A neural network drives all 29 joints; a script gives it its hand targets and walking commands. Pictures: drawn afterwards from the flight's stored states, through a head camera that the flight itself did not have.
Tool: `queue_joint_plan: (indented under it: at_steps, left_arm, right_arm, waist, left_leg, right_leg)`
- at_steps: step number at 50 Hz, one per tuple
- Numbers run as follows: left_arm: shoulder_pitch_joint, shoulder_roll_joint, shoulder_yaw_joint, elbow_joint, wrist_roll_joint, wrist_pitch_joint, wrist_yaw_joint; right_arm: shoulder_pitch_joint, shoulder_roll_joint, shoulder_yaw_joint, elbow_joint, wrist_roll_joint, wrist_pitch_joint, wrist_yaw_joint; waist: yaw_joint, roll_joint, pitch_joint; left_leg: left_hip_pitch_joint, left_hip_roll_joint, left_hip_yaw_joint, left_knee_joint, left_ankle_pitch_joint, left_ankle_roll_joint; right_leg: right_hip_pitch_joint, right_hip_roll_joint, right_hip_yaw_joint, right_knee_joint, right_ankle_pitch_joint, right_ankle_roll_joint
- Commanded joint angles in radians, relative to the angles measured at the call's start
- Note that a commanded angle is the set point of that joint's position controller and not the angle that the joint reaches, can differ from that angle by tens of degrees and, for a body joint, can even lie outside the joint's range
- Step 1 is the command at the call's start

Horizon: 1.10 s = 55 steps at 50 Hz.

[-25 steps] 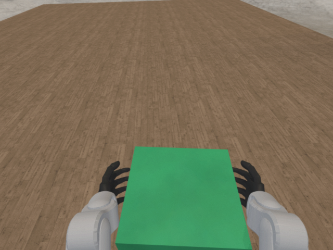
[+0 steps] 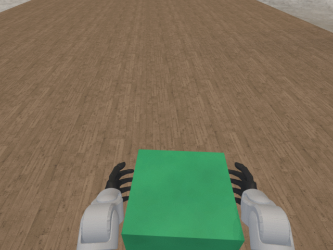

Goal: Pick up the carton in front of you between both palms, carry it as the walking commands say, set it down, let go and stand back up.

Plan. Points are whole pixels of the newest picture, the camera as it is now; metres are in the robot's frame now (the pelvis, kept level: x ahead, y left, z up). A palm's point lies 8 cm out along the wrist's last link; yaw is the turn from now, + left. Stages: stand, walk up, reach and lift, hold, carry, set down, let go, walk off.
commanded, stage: carry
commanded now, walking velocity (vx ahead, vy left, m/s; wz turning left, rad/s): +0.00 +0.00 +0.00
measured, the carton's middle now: (178, 215) +0.24 +0.00 -0.02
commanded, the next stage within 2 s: hold in 0.80 s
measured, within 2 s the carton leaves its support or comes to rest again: neither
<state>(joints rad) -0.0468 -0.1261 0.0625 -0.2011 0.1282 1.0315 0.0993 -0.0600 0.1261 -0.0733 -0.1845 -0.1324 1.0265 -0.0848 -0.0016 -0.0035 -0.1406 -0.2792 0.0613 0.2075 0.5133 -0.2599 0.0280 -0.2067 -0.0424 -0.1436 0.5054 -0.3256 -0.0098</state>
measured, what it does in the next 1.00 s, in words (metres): stands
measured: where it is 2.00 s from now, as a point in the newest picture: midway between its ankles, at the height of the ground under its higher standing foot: outside the picture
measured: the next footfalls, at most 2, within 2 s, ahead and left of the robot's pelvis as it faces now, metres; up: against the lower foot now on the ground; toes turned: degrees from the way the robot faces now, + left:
none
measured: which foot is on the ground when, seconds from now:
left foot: down 0.00-1.00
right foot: down 0.00-1.00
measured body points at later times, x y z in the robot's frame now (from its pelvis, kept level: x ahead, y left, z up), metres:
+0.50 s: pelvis -0.02 +0.00 +0.00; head -0.03 +0.00 +0.45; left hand +0.28 +0.15 +0.03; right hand +0.29 -0.15 +0.03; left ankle +0.01 +0.10 -0.74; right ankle -0.04 -0.10 -0.74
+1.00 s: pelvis -0.03 +0.00 +0.01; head -0.05 +0.00 +0.46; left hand +0.26 +0.15 +0.03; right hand +0.27 -0.15 +0.04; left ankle +0.01 +0.11 -0.74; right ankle -0.04 -0.12 -0.74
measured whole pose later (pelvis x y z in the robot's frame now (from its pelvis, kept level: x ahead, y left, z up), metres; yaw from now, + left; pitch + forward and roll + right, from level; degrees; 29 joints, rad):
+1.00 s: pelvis -0.03 +0.00 +0.01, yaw +2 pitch -5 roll +0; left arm -0.21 -0.14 0.16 0.16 0.25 0.73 0.03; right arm -0.23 0.14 -0.19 0.20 -0.24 0.70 -0.02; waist 0.00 -0.03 0.03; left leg -0.13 -0.01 0.04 0.37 -0.15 0.02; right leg -0.06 0.01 0.03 0.39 -0.25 -0.01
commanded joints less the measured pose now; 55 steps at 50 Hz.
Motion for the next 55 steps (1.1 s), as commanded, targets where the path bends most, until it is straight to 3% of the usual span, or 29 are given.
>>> queue_joint_plan:
  at_steps: [1,12,17,24,40,41,42,46,47,51,55]
  left_arm:
    - [-0.409,-0.622,-0.465,-0.021,-0.174,-0.073,-0.13]
    - [-0.563,-0.745,-0.38,0.286,-0.108,-0.312,-0.239]
    - [-0.635,-0.83,-0.401,0.354,-0.117,-0.404,-0.281]
    - [-0.627,-0.911,-0.471,0.291,-0.149,-0.369,-0.294]
    - [-0.619,-0.905,-0.45,0.293,-0.142,-0.334,-0.297]
    - [-0.502,-0.927,-0.438,0.277,-0.136,-0.325,-0.299]
    - [-0.505,-0.886,-0.428,0.243,-0.121,-0.337,-0.285]
    - [-0.536,-0.874,-0.41,0.262,-0.112,-0.344,-0.278]
    - [-0.565,-0.873,-0.403,0.269,-0.103,-0.346,-0.278]
    - [-0.605,-0.902,-0.409,0.3,-0.108,-0.344,-0.292]
    - [-0.642,-0.915,-0.387,0.349,-0.098,-0.337,-0.31]
  right_arm:
    - [-0.39,0.609,0.463,-0.02,0.175,-0.07,0.121]
    - [-0.554,0.736,0.382,0.285,0.117,-0.309,0.234]
    - [-0.623,0.829,0.403,0.361,0.118,-0.398,0.278]
    - [-0.606,0.908,0.463,0.305,0.147,-0.365,0.292]
    - [-0.596,0.908,0.443,0.304,0.142,-0.329,0.292]
    - [-0.498,0.945,0.431,0.317,0.143,-0.322,0.297]
    - [-0.486,0.891,0.413,0.279,0.125,-0.338,0.284]
    - [-0.534,0.884,0.398,0.291,0.116,-0.355,0.282]
    - [-0.566,0.883,0.391,0.307,0.118,-0.357,0.286]
    - [-0.587,0.909,0.378,0.356,0.109,-0.359,0.298]
    - [-0.614,0.919,0.337,0.418,0.088,-0.354,0.308]
  waist:
    - [0.0,0.001,-0.117]
    - [0.0,0.004,-0.149]
    - [-0.001,0.006,-0.184]
    - [-0.001,0.007,-0.214]
    - [0.001,0.003,-0.195]
    - [0.012,-0.038,-0.113]
    - [0.006,-0.013,-0.173]
    - [0.001,-0.004,-0.139]
    - [0.01,0.025,-0.139]
    - [0.002,0.003,-0.11]
    - [-0.008,0.001,-0.055]
  left_leg:
    - [0.102,0.113,-0.126,-0.073,0.237,0.004]
    - [0.092,0.111,-0.132,-0.09,0.174,0.003]
    - [0.102,0.111,-0.133,-0.084,0.193,0.002]
    - [0.114,0.116,-0.131,-0.063,0.254,0.004]
    - [0.107,0.114,-0.131,-0.061,0.255,0.003]
    - [0.34,-0.129,-0.297,-0.088,0.526,0.018]
    - [0.405,-0.102,-0.312,-0.093,0.541,0.009]
    - [0.476,-0.119,-0.317,-0.111,0.569,-0.015]
    - [0.45,-0.121,-0.308,-0.13,0.443,-0.018]
    - [0.447,-0.122,-0.306,-0.127,0.39,-0.016]
    - [0.415,-0.122,-0.297,-0.139,0.258,-0.014]
  right_leg:
    - [-0.026,-0.113,0.104,-0.09,0.239,-0.009]
    - [-0.027,-0.108,0.107,-0.099,0.17,-0.019]
    - [-0.008,-0.107,0.106,-0.089,0.181,-0.02]
    - [0.008,-0.109,0.104,-0.063,0.237,-0.012]
    - [-0.002,-0.112,0.105,-0.066,0.245,-0.013]
    - [0.061,0.112,0.244,-0.116,0.515,-0.027]
    - [0.079,0.11,0.266,-0.127,0.503,-0.03]
    - [0.049,0.12,0.269,-0.154,0.51,-0.011]
    - [0.061,0.117,0.267,-0.163,0.409,-0.014]
    - [0.03,0.116,0.269,-0.182,0.333,-0.018]
    - [0.004,0.107,0.266,-0.202,0.213,-0.023]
